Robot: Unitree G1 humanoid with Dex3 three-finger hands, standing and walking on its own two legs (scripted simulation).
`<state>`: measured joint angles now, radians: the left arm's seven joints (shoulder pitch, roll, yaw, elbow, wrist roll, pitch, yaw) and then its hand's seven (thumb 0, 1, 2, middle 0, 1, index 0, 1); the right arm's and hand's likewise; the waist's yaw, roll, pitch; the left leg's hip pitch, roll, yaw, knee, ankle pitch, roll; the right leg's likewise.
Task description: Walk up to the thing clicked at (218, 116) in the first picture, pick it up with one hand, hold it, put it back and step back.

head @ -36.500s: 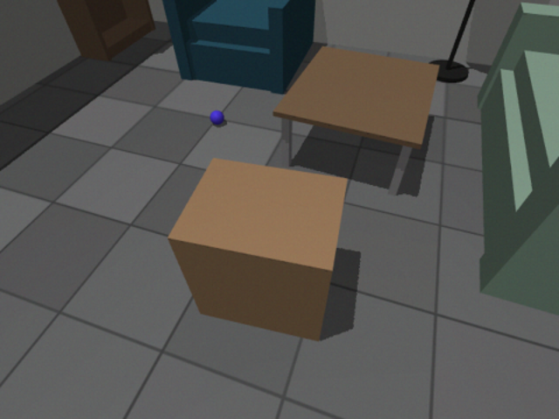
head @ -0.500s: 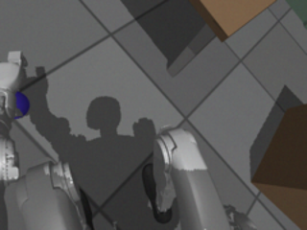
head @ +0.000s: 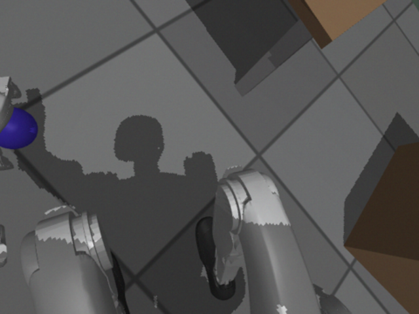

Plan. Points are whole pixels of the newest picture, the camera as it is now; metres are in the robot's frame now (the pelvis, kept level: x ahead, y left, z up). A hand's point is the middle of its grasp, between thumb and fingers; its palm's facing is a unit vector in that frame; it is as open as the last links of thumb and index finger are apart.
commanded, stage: rest palm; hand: left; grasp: from above
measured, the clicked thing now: (12, 128) +0.49 +0.30 -0.27
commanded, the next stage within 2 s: close in 0.66 s
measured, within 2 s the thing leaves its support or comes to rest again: neither
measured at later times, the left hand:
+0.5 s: hand (8, 128) +0.48 +0.29 -0.23, palm faces -0.46 -0.15 -0.87, open 14.1 cm
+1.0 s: hand (10, 132) +0.47 +0.30 -0.25, palm faces -0.44 -0.14 -0.89, open 12.8 cm
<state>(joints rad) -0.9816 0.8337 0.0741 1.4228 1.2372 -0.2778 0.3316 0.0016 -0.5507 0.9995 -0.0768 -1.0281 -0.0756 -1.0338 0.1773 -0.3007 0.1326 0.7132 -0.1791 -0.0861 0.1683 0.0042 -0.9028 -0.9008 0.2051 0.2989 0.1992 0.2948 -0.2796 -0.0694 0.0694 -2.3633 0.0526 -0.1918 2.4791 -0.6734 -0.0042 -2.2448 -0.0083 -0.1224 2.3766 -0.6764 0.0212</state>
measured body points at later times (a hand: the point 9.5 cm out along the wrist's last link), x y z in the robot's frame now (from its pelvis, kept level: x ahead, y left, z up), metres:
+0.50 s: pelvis +0.00 +0.00 -0.01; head +0.28 +0.09 +0.33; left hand +0.50 +0.30 -0.18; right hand +0.02 -0.25 -0.09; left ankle +0.07 +0.13 -0.28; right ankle +0.10 -0.12 -0.28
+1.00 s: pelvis +0.00 +0.01 -0.01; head +0.28 +0.11 +0.32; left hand +0.49 +0.30 -0.20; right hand +0.04 -0.25 -0.07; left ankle +0.07 +0.13 -0.28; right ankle +0.10 -0.12 -0.28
